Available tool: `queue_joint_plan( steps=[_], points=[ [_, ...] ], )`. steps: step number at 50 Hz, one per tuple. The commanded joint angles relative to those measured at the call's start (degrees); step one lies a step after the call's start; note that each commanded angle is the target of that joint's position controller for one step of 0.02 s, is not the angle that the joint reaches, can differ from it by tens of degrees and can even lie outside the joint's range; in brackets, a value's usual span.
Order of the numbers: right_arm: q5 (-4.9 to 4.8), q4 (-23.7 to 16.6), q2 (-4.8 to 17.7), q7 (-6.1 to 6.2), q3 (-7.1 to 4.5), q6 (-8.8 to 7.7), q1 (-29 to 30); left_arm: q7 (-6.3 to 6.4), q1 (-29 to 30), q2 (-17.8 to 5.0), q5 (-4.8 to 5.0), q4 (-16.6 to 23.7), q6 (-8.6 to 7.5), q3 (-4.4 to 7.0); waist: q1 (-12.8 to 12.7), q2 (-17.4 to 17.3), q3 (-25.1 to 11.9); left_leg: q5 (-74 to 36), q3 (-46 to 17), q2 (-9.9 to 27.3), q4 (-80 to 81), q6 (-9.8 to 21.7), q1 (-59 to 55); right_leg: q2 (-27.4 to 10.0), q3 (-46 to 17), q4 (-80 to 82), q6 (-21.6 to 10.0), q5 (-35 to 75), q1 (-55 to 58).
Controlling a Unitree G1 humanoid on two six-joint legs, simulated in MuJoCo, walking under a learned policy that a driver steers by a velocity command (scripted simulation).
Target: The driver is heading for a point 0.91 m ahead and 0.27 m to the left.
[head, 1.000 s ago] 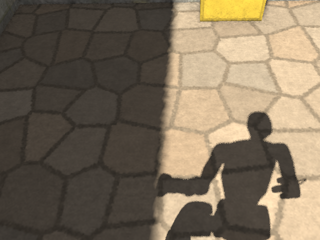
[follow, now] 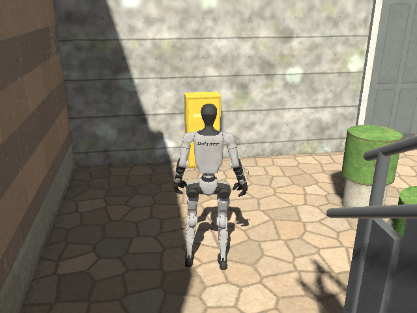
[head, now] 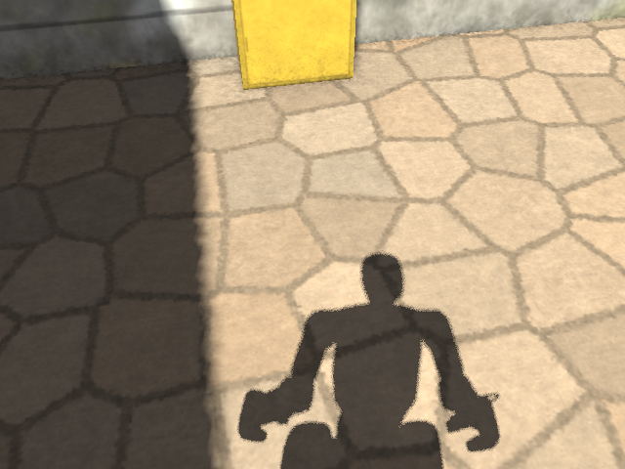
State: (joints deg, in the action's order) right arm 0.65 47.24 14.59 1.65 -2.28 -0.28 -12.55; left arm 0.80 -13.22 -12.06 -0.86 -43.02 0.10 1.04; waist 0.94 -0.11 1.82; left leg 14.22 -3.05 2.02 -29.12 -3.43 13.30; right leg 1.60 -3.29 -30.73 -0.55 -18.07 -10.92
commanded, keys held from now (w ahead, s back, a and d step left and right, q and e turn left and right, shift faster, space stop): no key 0.24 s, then w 0.62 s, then w+q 0.14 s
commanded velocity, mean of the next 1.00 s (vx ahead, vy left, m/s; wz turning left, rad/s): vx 0.27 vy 0.00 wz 0.02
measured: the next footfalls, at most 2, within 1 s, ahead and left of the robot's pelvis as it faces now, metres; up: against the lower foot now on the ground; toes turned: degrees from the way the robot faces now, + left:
right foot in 0.94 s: +0.44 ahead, -0.09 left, +0.00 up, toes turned +0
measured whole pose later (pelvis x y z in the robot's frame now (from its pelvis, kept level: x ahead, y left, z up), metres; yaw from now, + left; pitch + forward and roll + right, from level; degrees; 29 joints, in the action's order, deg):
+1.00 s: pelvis +0.28 +0.00 -0.02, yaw +2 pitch +2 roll +0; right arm -0.6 57.7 13.9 0.7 -1.5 -3.1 -26.9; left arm -2.0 1.0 -14.0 0.7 -42.2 -5.9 2.0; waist 4.1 -0.3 3.2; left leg 29.8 -4.0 0.1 -45.6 1.5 1.7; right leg 0.8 3.5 -33.1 -3.2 -6.8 -27.9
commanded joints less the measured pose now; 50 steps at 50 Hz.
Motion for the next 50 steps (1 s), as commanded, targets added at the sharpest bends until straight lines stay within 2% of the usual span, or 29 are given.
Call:
queue_joint_plan(
  steps=[1,12,13,14,15,17,18,20,21,22,23,24,25,26,27,29,30,31,34,37,40,42,44,45,46,47,48,49,50],
  points=[
    [-0.1,-1.9,5.5,0.42,-1.29,-0.7,0.3,0.19,0.1,-6.9,0.11,2.7,-0.92,1.77,-0.3,1.0,-0.6,-6.9,-0.2,0.4,2.7,0.3,-2.6,-4.1,-4.5,8.2,-1.5,6.1,-4.1],
    [-0.42,3.5,5.5,1.18,-1.38,-0.28,-1.7,0.35,-1.6,-6.2,0.43,-1.9,-1.04,1.68,-0.3,0.6,-0.5,-8.6,-0.1,0.3,3.0,0.5,-3.1,-2.8,-2.7,7.7,-1.1,9.2,-3.2],
    [-0.44,4.4,4.8,1.23,-1.22,-0.16,-2.7,0.48,-2.7,-6.1,0.48,-2.8,-0.92,1.67,-0.3,1.2,-1.7,-3.9,1.1,-0.6,2.6,0.6,-3.5,-2.4,-2.4,8.5,-1.3,3.3,-2.7],
    [-0.78,4.9,4.7,1.31,-1.26,-0.08,-2.7,0.69,-3.1,-7.2,0.82,-3.2,-0.64,2.06,-0.7,2.3,-0.7,3.7,3.1,-2.5,0.4,1.0,-1.6,-2.3,-3.1,9.6,-2.3,-7.1,-3.2],
    [-1.09,4.7,4.6,1.32,-1.3,-0.23,-2.0,0.83,-3.7,-9.1,1.16,-3.4,-0.41,2.65,-1.4,4.7,1.2,10.9,5.0,-4.1,-3.0,1.6,2.0,-3.9,-6.2,11.9,-4.1,-18.5,-4.3],
    [-1.59,2.8,3.5,0.84,-0.98,-1.75,1.1,0.88,-6.0,-12.1,1.69,-3.7,-0.84,3.43,-3.0,11.1,5.8,12.9,6.0,-3.9,-12.2,2.9,10.4,-12.9,-19.3,19.3,-9.8,-32.1,-5.1],
    [-2.05,2.1,3.4,0.34,-0.94,-2.83,2.1,0.99,-6.1,-12.7,2.03,-4.0,-1.37,3.65,-3.1,12.0,8.0,12.0,3.8,-1.9,-15.4,4.3,12.4,-16.5,-24.4,21.6,-12.2,-31.9,-6.4],
    [-2.76,2.2,3.5,-0.9,-0.99,-4.62,1.2,0.94,-3.7,-11.6,2.2,-3.6,-2.29,3.4,-1.4,11.5,8.8,14.4,2.3,0.5,-13.0,7.0,13.6,-17.8,-24.2,21.1,-12.7,-24.2,-4.3],
    [-2.81,3.3,3.2,-1.49,-0.97,-5.33,-1.3,0.8,-1.3,-11.3,2.68,-3.1,-2.29,3.28,0.5,10.1,7.6,11.9,3.2,0.3,-6.0,8.1,7.7,-15.9,-20.1,19.3,-11.0,-19.9,-5.6],
    [-2.55,6.1,3.3,-1.85,-1.36,-5.76,-6.8,0.65,1.4,-10.9,3.02,-2.5,-2.09,3.14,3.3,8.2,5.1,3.4,5.3,-1.7,1.4,8.1,-3.8,-12.2,-14.6,16.2,-8.8,-15.2,-9.8],
    [-1.78,8.8,4.2,-2.06,-1.98,-5.77,-11.9,0.58,2.4,-9.3,2.59,-2.1,-2.16,2.7,4.9,4.8,2.7,-0.8,3.8,-2.4,3.0,7.2,-12.2,-8.2,-9.3,9.2,-6.5,-9.3,-13.2],
    [-1.41,10.1,7.8,-1.91,-2.94,-5.89,-18.5,0.42,3.7,-5.1,1.88,-0.8,-2.62,1.47,6.8,-7.2,-0.1,7.8,-12.5,7.8,11.2,10.0,-19.2,-1.6,-0.3,-8.7,-2.3,-5.1,-19.9],
    [-1.07,10.3,13.7,-2.79,-3.89,-6.31,-22.4,0.88,4.0,-5.6,2.51,1.7,-3.6,1.87,6.9,-19.0,-0.4,15.0,-36.5,19.0,20.0,17.8,-22.5,3.1,1.0,-23.2,-0.8,-13.7,-30.1],
    [-0.68,8.9,9.8,-2.88,-2.5,-6.82,-17.1,0.72,2.3,-8.6,3.44,0.9,-4.38,2.6,4.0,-11.4,2.6,18.3,-37.6,20.7,20.6,19.4,-19.4,-0.7,-3.5,-32.0,-1.6,-13.5,-33.8],
    [-0.98,7.4,7.1,-2.66,-1.74,-6.98,-13.0,0.08,1.1,-8.8,3.82,-0.1,-5.02,2.67,2.3,-7.8,5.4,17.8,-30.8,18.2,20.4,17.7,-17.9,-3.4,-3.9,-34.0,-2.8,-7.2,-35.7],
    [-1.12,6.3,6.3,-2.69,-1.19,-6.65,-9.9,-0.4,2.4,-8.8,2.71,-0.9,-5.67,3.07,1.6,-5.1,5.4,7.7,-20.7,14.3,21.4,14.1,-18.2,-6.6,-1.7,-31.4,-3.4,2.0,-36.4],
    [-0.87,6.6,4.5,-2.66,-0.52,-6.26,-10.8,-0.84,3.4,-8.6,2.2,-0.9,-5.68,3.25,1.8,-5.4,4.4,0.8,-15.8,12.1,21.6,12.8,-17.8,-7.4,-0.7,-29.5,-3.1,5.1,-34.5],
    [-0.7,7.2,3.8,-2.54,-0.22,-5.95,-12.6,-1.31,3.6,-7.6,1.99,-1.1,-5.59,3.13,2.0,-6.3,3.3,-6.0,-12.3,10.6,21.4,12.5,-18.2,-7.2,0.8,-28.3,-2.5,7.3,-33.4],
    [-0.63,8.0,5.3,-1.68,-0.2,-5.12,-15.1,-1.85,8.0,-5.3,1.8,0.4,-5.08,2.52,2.8,-5.0,3.2,-17.8,-6.7,9.4,21.6,13.3,-17.6,-6.7,3.5,-21.6,-0.1,11.4,-33.6],
    [-0.55,7.8,6.9,-0.84,-0.23,-4.65,-15.2,-2.21,14.9,-4.0,2.07,2.9,-5.23,1.63,4.0,-4.9,4.9,-17.2,-3.2,8.1,23.5,13.0,-12.7,-5.2,5.0,-9.6,1.1,18.1,-28.8],
    [-1.12,8.6,7.6,-0.57,-0.42,-4.64,-17.0,-2.86,19.3,-4.6,2.48,4.4,-5.44,1.4,4.6,-5.3,6.9,-16.0,-2.3,9.6,24.7,13.6,-11.8,-4.0,5.5,-3.2,0.6,21.4,-25.4],
    [-1.58,9.0,7.9,-0.47,-0.72,-4.48,-17.0,-3.38,20.8,-5.5,2.61,5.3,-5.72,1.44,3.6,-5.3,7.5,-18.6,-2.1,11.4,23.5,13.3,-14.9,-4.1,4.4,-0.6,-0.9,20.9,-25.2],
    [-1.66,8.9,8.5,-0.44,-1.18,-4.08,-16.4,-3.71,20.1,-7.1,2.42,5.6,-6.08,1.96,1.6,-5.2,5.9,-27.7,-2.2,12.7,19.6,12.4,-18.2,-3.2,4.2,1.0,-2.7,17.9,-22.1],
    [-1.48,8.6,9.3,-0.44,-1.49,-3.81,-15.6,-3.57,17.5,-8.4,2.3,5.2,-6.17,2.58,-0.4,-6.0,3.4,-37.7,-2.4,12.9,15.7,11.9,-19.2,-1.8,4.7,1.0,-3.6,15.9,-17.6],
    [-1.21,8.2,10.0,-0.49,-1.74,-3.37,-14.6,-3.16,11.4,-10.3,2.29,3.7,-6.17,3.57,-3.9,-7.0,-1.0,-48.0,-2.0,12.0,8.4,11.1,-18.7,0.0,5.8,1.1,-4.9,14.7,-9.2],
    [-0.78,7.4,9.5,-0.57,-1.47,-2.97,-13.3,-2.47,0.7,-12.8,2.53,0.7,-5.99,4.94,-9.0,-6.5,-7.7,-49.1,-0.7,9.1,-3.4,9.5,-13.5,-0.4,5.4,1.5,-6.6,15.7,5.4],
    [0.4,5.6,6.8,-0.63,-0.43,-3.03,-13.9,-1.55,-10.4,-17.1,1.57,-1.5,-5.62,5.99,-11.8,0.4,-17.4,-28.5,0.6,5.0,-21.8,8.0,0.8,-12.7,-8.2,-0.7,-9.8,12.4,25.3],
    [-0.99,6.1,-2.5,-1.14,1.81,-3.94,-23.4,-2.37,-11.7,-18.4,0.82,-2.8,-5.55,5.83,-5.9,17.0,-26.9,17.6,-1.7,-5.2,-40.2,5.4,19.1,-25.9,-35.9,8.6,-17.7,-4.2,39.5],
    [-2.89,6.3,5.4,-1.2,-0.1,-4.88,-18.2,-2.35,-9.1,-12.0,1.05,-2.4,-5.76,4.3,-7.8,10.6,-19.8,17.7,-7.1,-2.6,-46.2,6.1,23.7,-23.9,-37.3,14.7,-14.6,-9.8,31.7]
  ],
)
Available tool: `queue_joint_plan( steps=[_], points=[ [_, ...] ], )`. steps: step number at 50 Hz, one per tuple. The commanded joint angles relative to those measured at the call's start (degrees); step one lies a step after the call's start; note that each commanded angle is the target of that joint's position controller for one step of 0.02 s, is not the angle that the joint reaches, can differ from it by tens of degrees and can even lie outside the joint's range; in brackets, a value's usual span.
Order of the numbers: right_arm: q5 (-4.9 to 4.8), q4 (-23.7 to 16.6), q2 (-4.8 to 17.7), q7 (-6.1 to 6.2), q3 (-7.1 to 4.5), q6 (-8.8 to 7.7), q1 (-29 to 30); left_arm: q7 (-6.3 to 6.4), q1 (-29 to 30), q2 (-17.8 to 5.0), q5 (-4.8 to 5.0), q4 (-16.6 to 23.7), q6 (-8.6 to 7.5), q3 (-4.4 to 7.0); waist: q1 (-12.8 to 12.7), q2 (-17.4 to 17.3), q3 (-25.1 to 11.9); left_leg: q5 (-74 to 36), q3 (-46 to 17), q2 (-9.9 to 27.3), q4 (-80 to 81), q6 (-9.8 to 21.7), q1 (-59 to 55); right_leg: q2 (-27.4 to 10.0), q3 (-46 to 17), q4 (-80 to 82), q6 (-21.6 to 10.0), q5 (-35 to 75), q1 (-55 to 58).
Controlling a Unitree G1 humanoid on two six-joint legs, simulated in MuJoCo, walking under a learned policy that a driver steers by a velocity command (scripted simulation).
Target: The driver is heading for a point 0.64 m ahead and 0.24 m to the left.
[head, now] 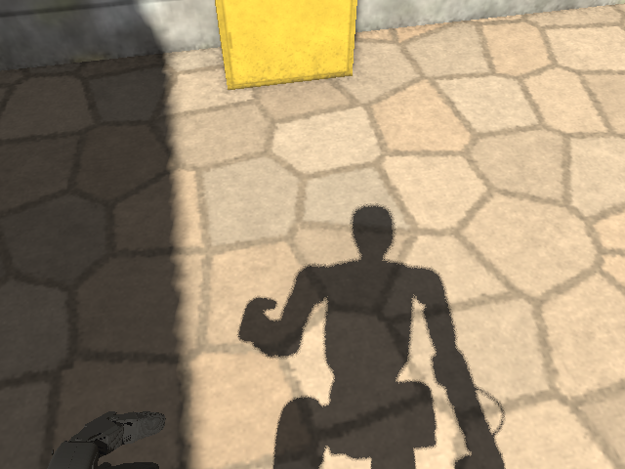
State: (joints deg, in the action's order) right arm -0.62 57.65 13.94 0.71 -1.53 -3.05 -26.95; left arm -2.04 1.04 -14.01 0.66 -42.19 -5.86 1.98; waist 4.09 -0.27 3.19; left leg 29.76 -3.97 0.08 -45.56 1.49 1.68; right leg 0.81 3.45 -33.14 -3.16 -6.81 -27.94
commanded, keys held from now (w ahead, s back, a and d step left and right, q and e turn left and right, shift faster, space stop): w+q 0.80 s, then no key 0.20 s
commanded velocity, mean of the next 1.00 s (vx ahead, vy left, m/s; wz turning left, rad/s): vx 0.46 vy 0.00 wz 0.48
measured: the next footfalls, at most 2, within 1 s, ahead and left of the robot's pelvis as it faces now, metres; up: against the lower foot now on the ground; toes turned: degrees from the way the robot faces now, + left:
left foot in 0.50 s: +0.42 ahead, +0.17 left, +0.00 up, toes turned +19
right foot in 0.98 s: +0.76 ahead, +0.11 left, +0.00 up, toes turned +32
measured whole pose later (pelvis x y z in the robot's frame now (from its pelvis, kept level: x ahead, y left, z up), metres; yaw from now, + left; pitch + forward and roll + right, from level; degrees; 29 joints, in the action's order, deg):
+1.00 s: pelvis +0.55 +0.12 +0.01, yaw +31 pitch +2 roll +0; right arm -0.3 42.4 17.1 1.8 -4.3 -1.6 -20.4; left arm -1.7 -1.6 -15.5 -1.9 -42.0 -7.3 2.3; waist 3.8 1.1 1.5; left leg 26.7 -10.8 -5.8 -33.2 3.1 6.0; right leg 1.1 -1.1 -26.2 -1.0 2.3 -27.3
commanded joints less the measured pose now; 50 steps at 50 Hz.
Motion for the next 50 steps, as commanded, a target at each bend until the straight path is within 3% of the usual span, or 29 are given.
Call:
queue_joint_plan(
  steps=[1,2,3,4,5,7,10,13,18,20,22,23,24,25,26,27,28,29,30,31,32,35,37,41,45,47,48,49,50],
  points=[
    [-2.92,-6.4,9.0,-0.1,-2.02,-2.44,2.4,0.67,-18.0,-8.0,-0.13,-2.9,-0.1,2.68,-9.6,8.1,-11.4,-3.6,-4.3,2.0,-30.0,1.8,38.0,-21.7,-34.0,18.6,-9.3,-18.3,39.5],
    [-2.51,-6.9,8.2,0.42,-2.0,-2.47,4.8,0.59,-13.8,-7.1,-0.18,-2.8,-0.48,2.39,-7.5,3.4,-7.0,-8.9,-3.1,4.8,-28.0,1.7,35.5,-19.8,-26.9,20.3,-8.3,-10.4,30.9],
    [-1.61,-6.8,7.1,0.7,-2.35,-2.09,5.3,0.39,-11.5,-5.8,-0.63,-3.1,-0.88,2.2,-5.8,2.7,-4.7,-12.1,-3.1,6.5,-25.6,1.4,32.9,-17.6,-20.8,22.0,-7.5,-4.8,24.9],
    [-1.5,-6.5,5.6,0.58,-2.42,-1.31,3.6,0.3,-10.4,-4.9,-1.38,-3.7,-1.26,2.03,-3.9,4.6,-4.5,-14.2,-3.6,8.0,-24.3,1.4,29.2,-15.9,-16.1,23.5,-6.7,-2.2,21.2],
    [-1.66,-6.3,4.4,0.49,-2.45,-0.55,2.8,0.22,-9.7,-4.1,-1.4,-4.2,-1.5,2.02,-3.1,5.1,-4.0,-14.7,-3.3,8.4,-23.5,1.3,28.0,-14.9,-13.1,24.9,-6.9,-0.9,19.3],
    [-1.49,-7.7,3.6,0.55,-2.63,0.76,4.2,0.37,-9.8,-4.7,-1.09,-5.5,-2.06,2.26,-2.4,4.7,-1.6,-15.8,-2.8,9.2,-22.0,0.9,30.0,-14.8,-8.3,26.9,-7.6,1.9,16.5],
    [-0.92,-10.8,4.3,0.46,-2.85,1.19,9.6,1.26,-11.2,-6.9,-1.46,-6.8,-2.06,2.82,-2.9,3.0,1.0,-22.7,-3.8,9.4,-16.0,-0.2,36.5,-15.0,-3.9,28.5,-8.2,4.4,17.3],
    [-0.75,-12.8,4.0,-0.79,-2.52,0.33,14.4,2.07,-12.4,-8.6,-1.52,-7.3,-1.47,3.05,-4.3,1.8,1.5,-31.1,-1.6,8.6,-5.3,-0.6,37.3,-13.8,1.4,28.4,-7.3,8.3,20.0],
    [-0.64,-18.1,2.8,-3.07,-1.36,-0.1,25.1,2.64,-18.3,-10.8,-0.42,-8.8,0.38,3.51,-8.6,0.3,3.5,-32.2,4.2,7.2,6.2,0.7,39.9,-16.0,5.9,25.8,-6.5,12.9,29.5],
    [-0.78,-20.2,3.3,-3.9,-1.43,-0.04,26.9,2.65,-19.3,-11.6,0.11,-9.2,1.5,3.79,-8.5,1.0,3.3,-28.1,6.0,6.1,8.3,1.9,40.1,-17.2,7.1,22.6,-5.7,18.7,33.9],
    [-0.86,-21.3,5.2,-4.36,-2.31,0.24,25.0,2.92,-18.0,-13.2,0.33,-8.5,2.42,4.21,-6.1,3.3,0.2,-22.5,9.1,2.6,9.0,3.9,34.3,-17.5,8.8,15.9,-4.3,36.4,35.9],
    [-0.92,-21.0,6.9,-4.37,-3.2,0.48,21.2,3.16,-17.2,-14.0,0.42,-8.0,2.93,4.44,-3.5,4.7,-2.6,-19.7,10.7,0.2,8.7,5.2,28.7,-17.2,9.5,9.4,-3.6,45.3,36.0],
    [-1.11,-19.5,9.3,-4.13,-4.65,0.61,13.9,3.39,-16.2,-14.3,0.54,-7.6,3.45,4.49,0.7,4.9,-6.6,-19.7,11.5,-2.4,10.6,7.0,19.0,-16.1,10.5,-0.9,-2.5,48.9,33.5],
    [-1.15,-17.0,13.2,-3.14,-6.83,0.96,3.8,3.62,-15.9,-13.5,0.39,-6.8,3.39,4.04,5.8,2.4,-11.6,-22.2,7.9,-2.9,14.0,9.5,2.5,-13.7,10.9,-15.7,-0.1,40.5,23.9],
    [-1.22,-16.4,20.2,-1.98,-8.5,1.29,1.3,2.99,-20.3,-5.9,-1.6,-4.0,2.27,1.79,1.6,-12.0,-16.2,-17.3,-19.2,11.8,16.0,17.7,-17.9,-5.2,10.0,-37.3,3.6,-4.0,-1.2],
    [-0.51,-18.9,18.9,-2.33,-7.46,0.29,1.6,2.09,-19.0,-5.8,-0.68,-2.6,-0.44,0.98,1.1,-10.6,-25.4,-10.9,-45.4,20.0,26.5,24.8,-25.7,2.3,-4.8,-47.7,3.9,-28.2,-12.3],
    [0.13,-18.6,14.4,-2.75,-6.1,-0.49,2.7,1.39,-11.5,-10.2,1.68,-0.7,-2.0,2.23,3.3,-5.4,-19.7,-13.0,-38.7,18.5,29.2,20.8,-23.0,-1.1,-9.2,-48.5,2.3,-23.6,-18.2],
    [-0.03,-18.7,12.6,-2.75,-5.59,-1.0,5.7,1.33,-9.9,-9.7,1.99,0.1,-2.82,1.96,1.3,-3.2,-12.9,-17.8,-29.9,16.2,29.1,18.5,-14.8,-3.6,-8.6,-44.0,1.2,-18.2,-18.5],
    [-0.25,-19.6,10.8,-2.66,-5.1,-1.15,10.0,1.83,-10.5,-9.4,0.78,-0.8,-2.93,2.09,-1.6,0.6,-9.1,-23.6,-23.3,13.4,29.2,16.4,-6.3,-6.0,-8.4,-38.7,1.4,-14.6,-15.1],
    [0.13,-20.6,8.9,-2.46,-4.41,-1.21,12.9,2.07,-11.6,-10.1,-0.1,-1.4,-2.31,2.62,-3.7,-0.1,-7.3,-28.9,-18.8,11.4,30.3,15.3,-0.2,-7.6,-8.6,-34.8,1.8,-12.0,-10.8],
    [0.53,-21.3,8.5,-2.28,-4.2,-1.24,14.0,1.93,-12.5,-10.1,-0.43,-1.4,-1.45,2.81,-5.0,-1.3,-6.9,-31.5,-17.4,10.3,31.6,15.2,3.4,-8.0,-8.6,-33.1,2.5,-10.5,-7.8],
    [-0.06,-21.1,10.4,-1.32,-4.7,-1.56,12.4,2.1,-11.5,-7.9,-1.58,-0.4,0.18,2.52,-5.4,-1.0,-5.7,-38.0,-12.8,8.4,33.1,15.6,8.8,-7.1,-7.0,-26.1,5.7,-6.0,-6.6],
    [-0.21,-20.6,11.3,-0.47,-4.96,-1.32,10.3,2.28,-6.6,-7.1,-1.55,1.3,0.41,2.15,-3.9,-1.9,-4.1,-36.9,-11.1,7.0,33.2,14.5,9.9,-6.0,-6.6,-17.9,7.1,0.2,-8.2],
    [-0.32,-19.7,11.6,0.26,-4.94,-0.61,8.0,1.6,0.8,-5.9,-0.96,3.5,-0.19,1.45,-1.1,-4.8,-2.4,-30.9,-9.3,4.5,31.5,10.9,11.6,-2.5,-5.9,-1.2,7.0,12.0,-3.6],
    [-0.23,-17.8,10.4,0.94,-4.57,0.38,4.9,0.44,1.9,-7.3,-1.3,4.5,-1.25,1.91,-0.1,-6.1,-3.9,-38.4,-11.8,6.5,24.4,8.5,6.2,-0.5,-6.1,4.5,4.6,14.4,-0.3],
    [0.1,-17.9,9.9,1.35,-4.41,0.81,6.1,0.21,-1.0,-8.6,-1.64,3.8,-1.73,2.48,-1.9,-7.2,-5.1,-42.9,-13.9,7.5,19.3,7.4,2.6,-0.4,-6.4,6.1,2.5,10.9,1.8],
    [0.09,-18.3,9.3,1.42,-4.18,0.96,7.9,0.27,-4.8,-9.0,-2.01,2.7,-2.08,2.78,-4.2,-7.2,-6.4,-46.2,-13.5,6.1,15.3,6.2,2.2,-0.2,-5.3,9.1,1.2,13.4,6.4],
    [0.4,-19.1,7.9,1.32,-3.66,0.9,8.3,0.47,-8.7,-10.7,-2.93,2.0,-2.51,3.17,-5.9,-5.2,-10.3,-45.0,-12.0,2.8,8.2,4.0,4.2,-3.3,-6.5,9.6,-0.6,26.1,15.4],
    [1.21,-20.0,5.4,1.25,-2.71,0.65,4.4,0.68,-13.7,-13.9,-4.33,1.9,-2.56,3.61,-5.7,3.9,-18.6,-25.8,-9.7,-1.9,-6.7,0.9,15.2,-14.4,-16.7,3.5,-6.3,48.7,33.2]
  ],
)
